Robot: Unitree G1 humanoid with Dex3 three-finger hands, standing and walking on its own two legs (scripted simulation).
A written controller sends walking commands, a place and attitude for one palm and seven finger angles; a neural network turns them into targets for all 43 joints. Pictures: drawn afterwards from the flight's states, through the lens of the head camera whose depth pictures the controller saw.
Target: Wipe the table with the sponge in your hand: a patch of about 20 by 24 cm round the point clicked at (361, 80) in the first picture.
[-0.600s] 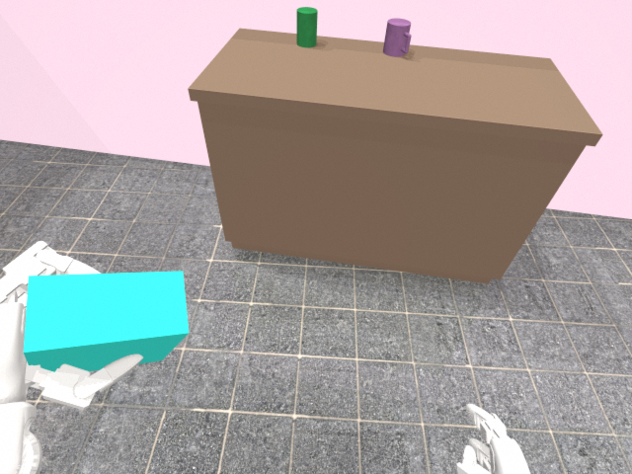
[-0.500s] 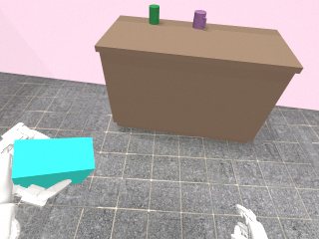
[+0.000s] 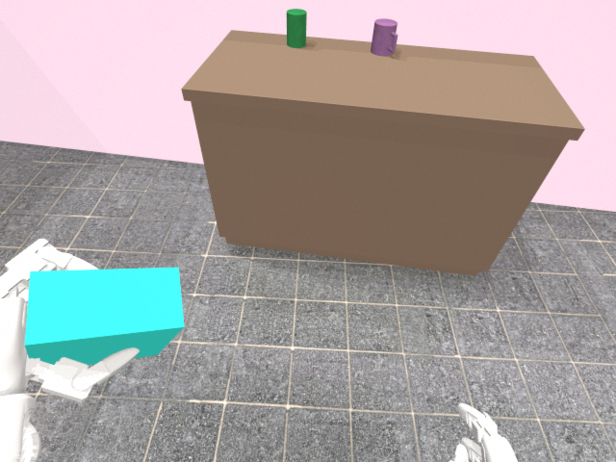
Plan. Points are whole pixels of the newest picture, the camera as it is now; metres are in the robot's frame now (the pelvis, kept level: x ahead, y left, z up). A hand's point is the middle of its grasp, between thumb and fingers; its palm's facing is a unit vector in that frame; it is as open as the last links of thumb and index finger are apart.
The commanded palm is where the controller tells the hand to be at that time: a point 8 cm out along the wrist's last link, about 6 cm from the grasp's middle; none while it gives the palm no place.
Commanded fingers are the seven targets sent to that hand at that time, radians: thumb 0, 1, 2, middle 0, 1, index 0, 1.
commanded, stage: walk to a spot facing it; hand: left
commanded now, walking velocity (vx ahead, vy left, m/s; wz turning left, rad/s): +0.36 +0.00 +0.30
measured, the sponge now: (126, 318) +0.22 +0.20 +0.14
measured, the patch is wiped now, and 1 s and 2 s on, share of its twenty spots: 0.00 0.00 0.00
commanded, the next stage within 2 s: turn to face it in 1.18 s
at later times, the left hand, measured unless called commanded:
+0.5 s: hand (78, 256) +0.29 +0.28 +0.15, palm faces +0.51 -0.78 -0.36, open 10.2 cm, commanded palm +0.23 +0.31 +0.18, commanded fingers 0.00 0.10 1.30 -1.20 -1.60 -1.20 -1.60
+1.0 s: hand (144, 159) +0.46 +0.26 +0.16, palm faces +0.57 -0.68 -0.46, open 10.2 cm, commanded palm +0.38 +0.29 +0.18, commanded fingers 0.00 0.10 1.30 -1.20 -1.60 -1.20 -1.60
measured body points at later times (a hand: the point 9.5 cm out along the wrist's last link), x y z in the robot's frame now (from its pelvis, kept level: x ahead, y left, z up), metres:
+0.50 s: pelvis +0.10 +0.02 -0.02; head +0.11 +0.04 +0.43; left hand +0.26 +0.32 +0.17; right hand +0.25 -0.21 -0.11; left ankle +0.06 +0.11 -0.74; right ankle +0.05 -0.12 -0.72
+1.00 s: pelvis +0.29 -0.02 -0.02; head +0.32 -0.02 +0.43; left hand +0.42 +0.30 +0.19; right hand +0.51 -0.21 -0.12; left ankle +0.18 +0.11 -0.62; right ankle +0.37 -0.04 -0.74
